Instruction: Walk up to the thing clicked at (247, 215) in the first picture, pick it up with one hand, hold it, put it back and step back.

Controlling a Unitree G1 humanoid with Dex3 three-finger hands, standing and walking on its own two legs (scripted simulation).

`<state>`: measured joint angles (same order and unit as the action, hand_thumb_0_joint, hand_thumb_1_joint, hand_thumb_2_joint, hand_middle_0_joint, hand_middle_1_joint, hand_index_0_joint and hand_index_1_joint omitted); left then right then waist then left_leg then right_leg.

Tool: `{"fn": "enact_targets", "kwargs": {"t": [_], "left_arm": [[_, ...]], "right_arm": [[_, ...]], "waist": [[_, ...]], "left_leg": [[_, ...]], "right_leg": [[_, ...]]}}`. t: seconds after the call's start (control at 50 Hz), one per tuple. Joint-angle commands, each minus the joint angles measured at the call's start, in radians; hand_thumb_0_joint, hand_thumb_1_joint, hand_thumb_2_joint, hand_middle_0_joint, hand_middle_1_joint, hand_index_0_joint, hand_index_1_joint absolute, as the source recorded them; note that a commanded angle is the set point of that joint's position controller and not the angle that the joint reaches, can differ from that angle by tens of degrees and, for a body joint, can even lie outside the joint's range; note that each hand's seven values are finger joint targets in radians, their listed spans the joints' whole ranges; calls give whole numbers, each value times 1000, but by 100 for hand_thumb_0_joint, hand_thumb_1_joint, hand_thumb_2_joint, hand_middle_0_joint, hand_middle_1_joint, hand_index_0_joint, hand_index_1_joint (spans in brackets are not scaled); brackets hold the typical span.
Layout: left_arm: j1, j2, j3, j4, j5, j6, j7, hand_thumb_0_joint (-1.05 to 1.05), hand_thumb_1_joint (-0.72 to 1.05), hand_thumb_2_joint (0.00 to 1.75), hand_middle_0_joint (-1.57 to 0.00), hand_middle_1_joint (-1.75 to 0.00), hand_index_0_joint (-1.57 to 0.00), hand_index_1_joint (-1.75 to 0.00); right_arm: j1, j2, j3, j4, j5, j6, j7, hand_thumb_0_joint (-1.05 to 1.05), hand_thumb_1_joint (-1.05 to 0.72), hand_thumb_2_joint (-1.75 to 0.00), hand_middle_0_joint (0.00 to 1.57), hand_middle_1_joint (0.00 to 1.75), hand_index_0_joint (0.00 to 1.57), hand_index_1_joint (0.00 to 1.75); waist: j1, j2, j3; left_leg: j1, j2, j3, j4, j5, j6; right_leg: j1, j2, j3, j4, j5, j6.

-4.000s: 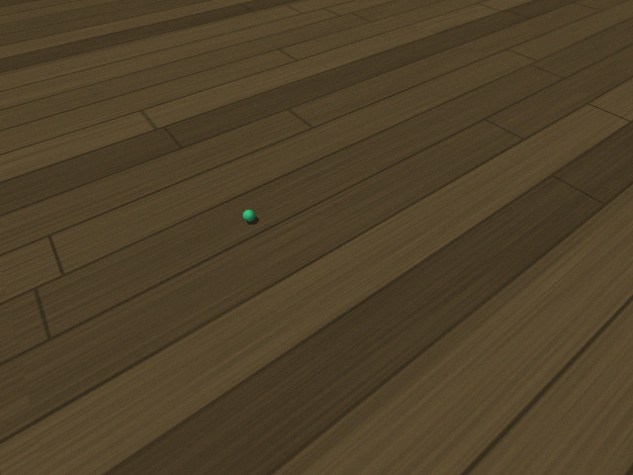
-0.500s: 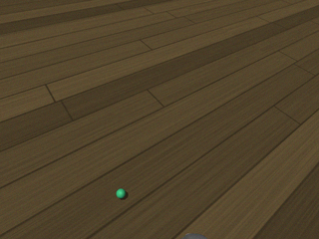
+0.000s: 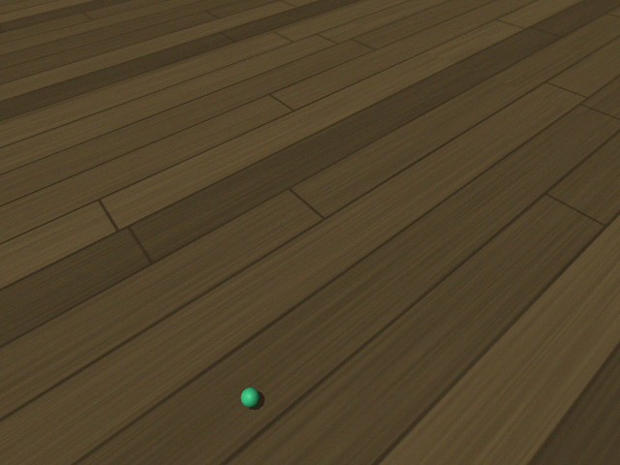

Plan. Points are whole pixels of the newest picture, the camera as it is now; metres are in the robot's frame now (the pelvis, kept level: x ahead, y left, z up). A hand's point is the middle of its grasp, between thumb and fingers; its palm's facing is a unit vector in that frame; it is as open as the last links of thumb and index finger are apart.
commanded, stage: walk up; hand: left
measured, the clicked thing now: (249, 397) +0.45 +0.23 -0.74
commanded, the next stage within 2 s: stand in 0.86 s
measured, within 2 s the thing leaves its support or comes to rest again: neither
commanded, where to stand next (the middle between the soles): +0.08 -0.01 m, yaw +1 degrees
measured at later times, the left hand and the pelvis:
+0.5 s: hand out of the picture +0.10 +0.26 -0.14, palm faces -0.02 -0.95 -0.32, open 7.4 cm; pelvis +0.02 +0.01 +0.02, yaw +0 degrees
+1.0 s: hand out of the picture +0.11 +0.25 -0.14, palm faces -0.01 -0.95 -0.32, open 7.4 cm; pelvis +0.03 +0.01 +0.02, yaw +1 degrees
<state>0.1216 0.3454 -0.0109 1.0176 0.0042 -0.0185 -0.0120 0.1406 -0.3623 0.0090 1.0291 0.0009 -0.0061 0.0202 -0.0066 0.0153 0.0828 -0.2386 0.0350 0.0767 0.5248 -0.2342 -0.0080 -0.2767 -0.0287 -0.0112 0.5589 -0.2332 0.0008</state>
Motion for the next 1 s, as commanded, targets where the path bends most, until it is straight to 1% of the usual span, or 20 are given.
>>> {"fn": "enact_targets", "kwargs": {"t": [0.0,0.02,0.06,0.08,0.18,0.2,0.24,0.3,0.38,0.44,0.52,0.56,0.64,0.7,0.74,0.82,0.84,0.88,0.94,0.98], "left_arm": [[-71,229,57,-32,-2,-18,12,0,90,90,-20,-30,-20,-30],[-70,223,57,-20,-6,-17,12,0,90,90,-20,-30,-20,-30],[-79,221,57,-1,-6,-16,10,0,90,90,-20,-30,-20,-30],[-88,222,57,6,-6,-15,9,0,90,90,-20,-30,-20,-30],[-94,209,53,49,-9,-5,4,0,90,90,-20,-30,-20,-30],[-93,208,52,55,-8,-5,3,0,90,90,-20,-30,-20,-30],[-96,209,52,65,-9,-4,3,0,90,90,-20,-30,-20,-30],[-104,208,50,78,-7,-4,4,0,90,90,-20,-30,-20,-30],[-109,206,50,93,-5,-5,6,0,90,90,-20,-30,-20,-30],[-116,208,48,103,-4,-6,7,0,90,90,-20,-30,-20,-30],[-109,203,49,109,-3,-8,8,0,90,90,-20,-30,-20,-30],[-101,203,48,114,-3,-9,9,0,90,90,-20,-30,-20,-30],[-106,201,50,117,0,-10,12,0,90,90,-20,-30,-20,-30],[-92,198,50,114,0,-12,14,0,90,90,-20,-30,-20,-30],[-96,201,52,114,0,-11,14,0,90,90,-20,-30,-20,-30],[-90,199,54,113,2,-9,15,0,90,90,-20,-30,-20,-30],[-83,208,52,104,7,-14,18,0,90,90,-20,-30,-20,-30],[-88,213,54,104,4,-16,19,0,90,90,-20,-30,-20,-30],[-83,207,52,94,7,-18,19,0,90,90,-20,-30,-20,-30],[-83,206,52,92,6,-17,20,0,90,90,-20,-30,-20,-30]], "right_arm": [[-31,-213,-45,-6,-6,-35,-12,0,-90,-90,20,30,20,30],[-41,-210,-41,5,-5,-40,-13,0,-90,-90,20,30,20,30],[-58,-213,-38,20,-6,-44,-14,0,-90,-90,20,30,20,30],[-60,-212,-37,29,-6,-46,-16,0,-90,-90,20,30,20,30],[-83,-218,-37,64,-10,-50,-21,0,-90,-90,20,30,20,30],[-84,-221,-37,66,-10,-51,-22,0,-90,-90,20,30,20,30],[-87,-221,-39,71,-10,-52,-23,0,-90,-90,20,30,20,30],[-94,-219,-40,76,-7,-48,-24,0,-90,-90,20,30,20,30],[-100,-218,-44,82,-6,-43,-25,0,-90,-90,20,30,20,30],[-106,-211,-45,85,-5,-39,-25,0,-90,-90,20,30,20,30],[-105,-211,-47,90,-4,-36,-24,0,-90,-90,20,30,20,30],[-115,-207,-47,86,-2,-34,-24,0,-90,-90,20,30,20,30],[-115,-204,-52,89,-3,-30,-24,0,-90,-90,20,30,20,30],[-124,-201,-51,86,-4,-29,-24,0,-90,-90,20,30,20,30],[-123,-193,-50,87,-5,-29,-23,0,-90,-90,20,30,20,30],[-129,-195,-53,86,-6,-30,-25,0,-90,-90,20,30,20,30],[-133,-188,-48,76,-12,-29,-24,0,-90,-90,20,30,20,30],[-129,-186,-49,76,-14,-30,-24,0,-90,-90,20,30,20,30],[-128,-193,-51,73,-12,-31,-25,0,-90,-90,20,30,20,30],[-123,-193,-50,70,-12,-30,-25,0,-90,-90,20,30,20,30]], "waist": [[7,-62,-81],[16,-44,-85],[20,-27,-97],[19,-25,-102],[23,27,-87],[24,36,-100],[22,33,-127],[16,25,-116],[8,1,-128],[3,-18,-118],[3,-30,-129],[5,-29,-120],[-1,-37,-124],[6,-31,-132],[6,-23,-122],[8,-12,-132],[4,11,-127],[4,-11,-122],[4,3,-140],[4,3,-127]], "left_leg": [[49,85,-123,-162,-41,39],[44,92,-130,-182,-15,36],[31,100,-134,-205,9,37],[26,104,-132,-219,13,35],[12,119,-150,-283,-28,33],[27,123,-149,-285,-13,34],[60,124,-138,-272,60,35],[79,121,-128,-269,58,34],[115,120,-120,-256,101,34],[131,113,-116,-254,105,30],[152,117,-116,-260,125,30],[165,115,-116,-261,126,29],[171,117,-115,-265,142,27],[175,116,-110,-263,161,27],[170,113,-110,-272,155,22],[174,121,-110,-277,169,24],[156,121,-118,-277,181,20],[154,119,-118,-277,173,19],[162,123,-123,-274,211,19],[150,119,-120,-275,188,19]], "right_leg": [[9,-119,164,-234,-87,-49],[38,-113,152,-230,-45,-47],[95,-105,133,-228,41,-42],[115,-105,128,-225,63,-42],[145,-89,105,-235,66,-34],[159,-92,102,-235,85,-33],[173,-93,96,-238,128,-30],[155,-95,95,-258,122,-23],[150,-100,94,-274,150,-21],[128,-104,101,-289,154,-17],[139,-108,99,-294,179,-13],[122,-106,98,-300,163,-11],[136,-108,91,-305,185,-9],[148,-112,92,-306,212,-7],[147,-113,94,-305,204,-7],[161,-112,85,-297,216,-9],[171,-114,86,-299,212,-5],[170,-116,91,-303,191,-6],[186,-118,82,-294,233,-10],[185,-118,83,-298,219,-9]]}}
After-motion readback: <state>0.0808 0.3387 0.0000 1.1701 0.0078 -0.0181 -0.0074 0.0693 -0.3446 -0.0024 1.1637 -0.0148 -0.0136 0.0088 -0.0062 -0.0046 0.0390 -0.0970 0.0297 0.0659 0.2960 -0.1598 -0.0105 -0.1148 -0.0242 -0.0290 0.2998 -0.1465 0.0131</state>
